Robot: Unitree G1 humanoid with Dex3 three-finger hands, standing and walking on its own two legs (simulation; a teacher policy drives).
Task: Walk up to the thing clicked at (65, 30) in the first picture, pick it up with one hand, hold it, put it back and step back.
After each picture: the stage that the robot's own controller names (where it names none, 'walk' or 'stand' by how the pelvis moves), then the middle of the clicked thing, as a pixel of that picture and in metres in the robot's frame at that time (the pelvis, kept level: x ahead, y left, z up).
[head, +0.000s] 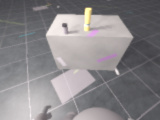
stand; (65, 28) +0.93 +0.35 +0.01
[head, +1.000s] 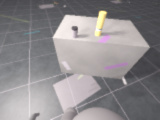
walk; (74, 32) +0.84 +0.20 +0.03
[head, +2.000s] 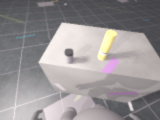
stand; (69, 56) +0.46 +0.19 +0.02
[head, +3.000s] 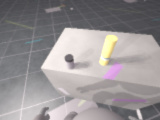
stand; (69, 62) +0.42 +0.19 +0.01
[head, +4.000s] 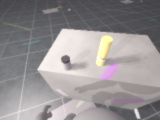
stand; (66, 63) +0.41 +0.21 +0.01
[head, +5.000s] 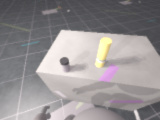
stand; (65, 65) +0.40 +0.21 +0.01
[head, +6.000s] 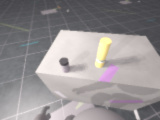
stand; (65, 65) +0.40 +0.21 +0.01
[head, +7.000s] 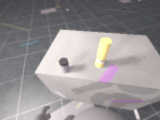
stand; (64, 65) +0.39 +0.22 +0.01
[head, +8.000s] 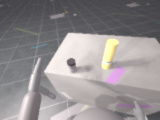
rise first; (72, 66) +0.40 +0.19 +0.01
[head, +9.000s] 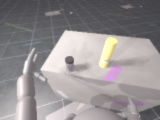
go down; (69, 63) +0.42 +0.18 +0.02
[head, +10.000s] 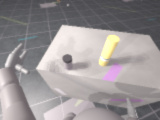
go down; (68, 62) +0.41 +0.18 +0.02
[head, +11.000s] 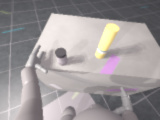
close in; (61, 57) +0.42 +0.18 +0.05
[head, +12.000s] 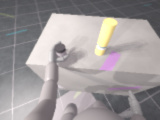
close; (61, 53) +0.44 +0.19 +0.07
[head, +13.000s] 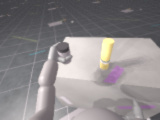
lift; (64, 53) +0.34 +0.17 +0.23
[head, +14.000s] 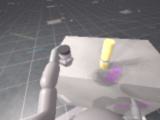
lift; (65, 56) +0.33 +0.17 +0.21
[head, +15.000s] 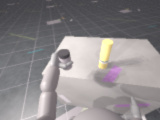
hold; (65, 60) +0.33 +0.17 +0.19
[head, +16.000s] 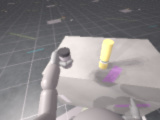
hold; (65, 58) +0.33 +0.17 +0.19
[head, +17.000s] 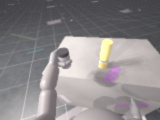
crouch; (64, 58) +0.33 +0.18 +0.19
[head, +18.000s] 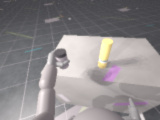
crouch; (62, 59) +0.34 +0.19 +0.17
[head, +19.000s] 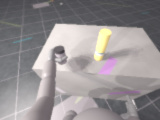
lower; (60, 55) +0.42 +0.20 +0.09
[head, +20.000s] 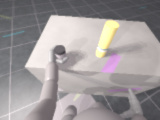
lower; (61, 54) +0.43 +0.19 +0.07
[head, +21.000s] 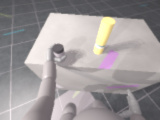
lower; (59, 53) +0.43 +0.20 +0.07
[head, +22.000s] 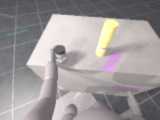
lower; (61, 54) +0.43 +0.19 +0.07
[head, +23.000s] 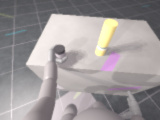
lower; (60, 54) +0.43 +0.19 +0.07
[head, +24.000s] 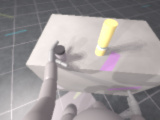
withdraw; (60, 54) +0.43 +0.19 +0.07
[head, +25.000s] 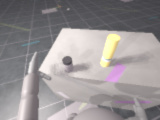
sink last; (68, 64) +0.39 +0.19 +0.04
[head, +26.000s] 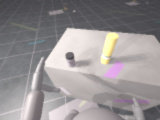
stand; (70, 59) +0.44 +0.20 +0.03
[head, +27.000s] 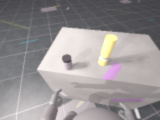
stand; (67, 62) +0.41 +0.19 +0.03
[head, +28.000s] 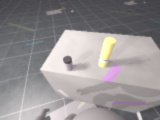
stand; (68, 63) +0.41 +0.20 +0.01
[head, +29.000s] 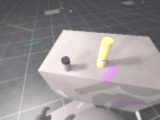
stand; (66, 64) +0.41 +0.21 +0.01
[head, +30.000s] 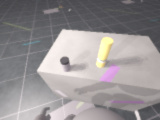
stand; (65, 64) +0.40 +0.21 +0.01
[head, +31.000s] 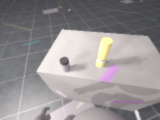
stand; (65, 64) +0.40 +0.22 +0.01
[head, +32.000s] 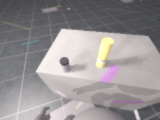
stand; (65, 65) +0.39 +0.21 +0.01
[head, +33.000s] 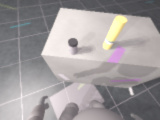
walk; (73, 46) +0.50 +0.15 +0.02
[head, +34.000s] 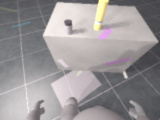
walk; (68, 27) +0.71 +0.26 +0.03
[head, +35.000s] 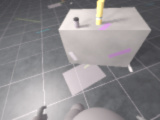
stand; (76, 22) +1.01 +0.26 +0.02
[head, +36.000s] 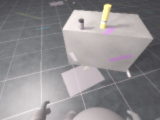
stand; (81, 24) +1.01 +0.18 +0.01
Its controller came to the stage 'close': yes
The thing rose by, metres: 0.20
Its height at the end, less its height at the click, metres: +0.00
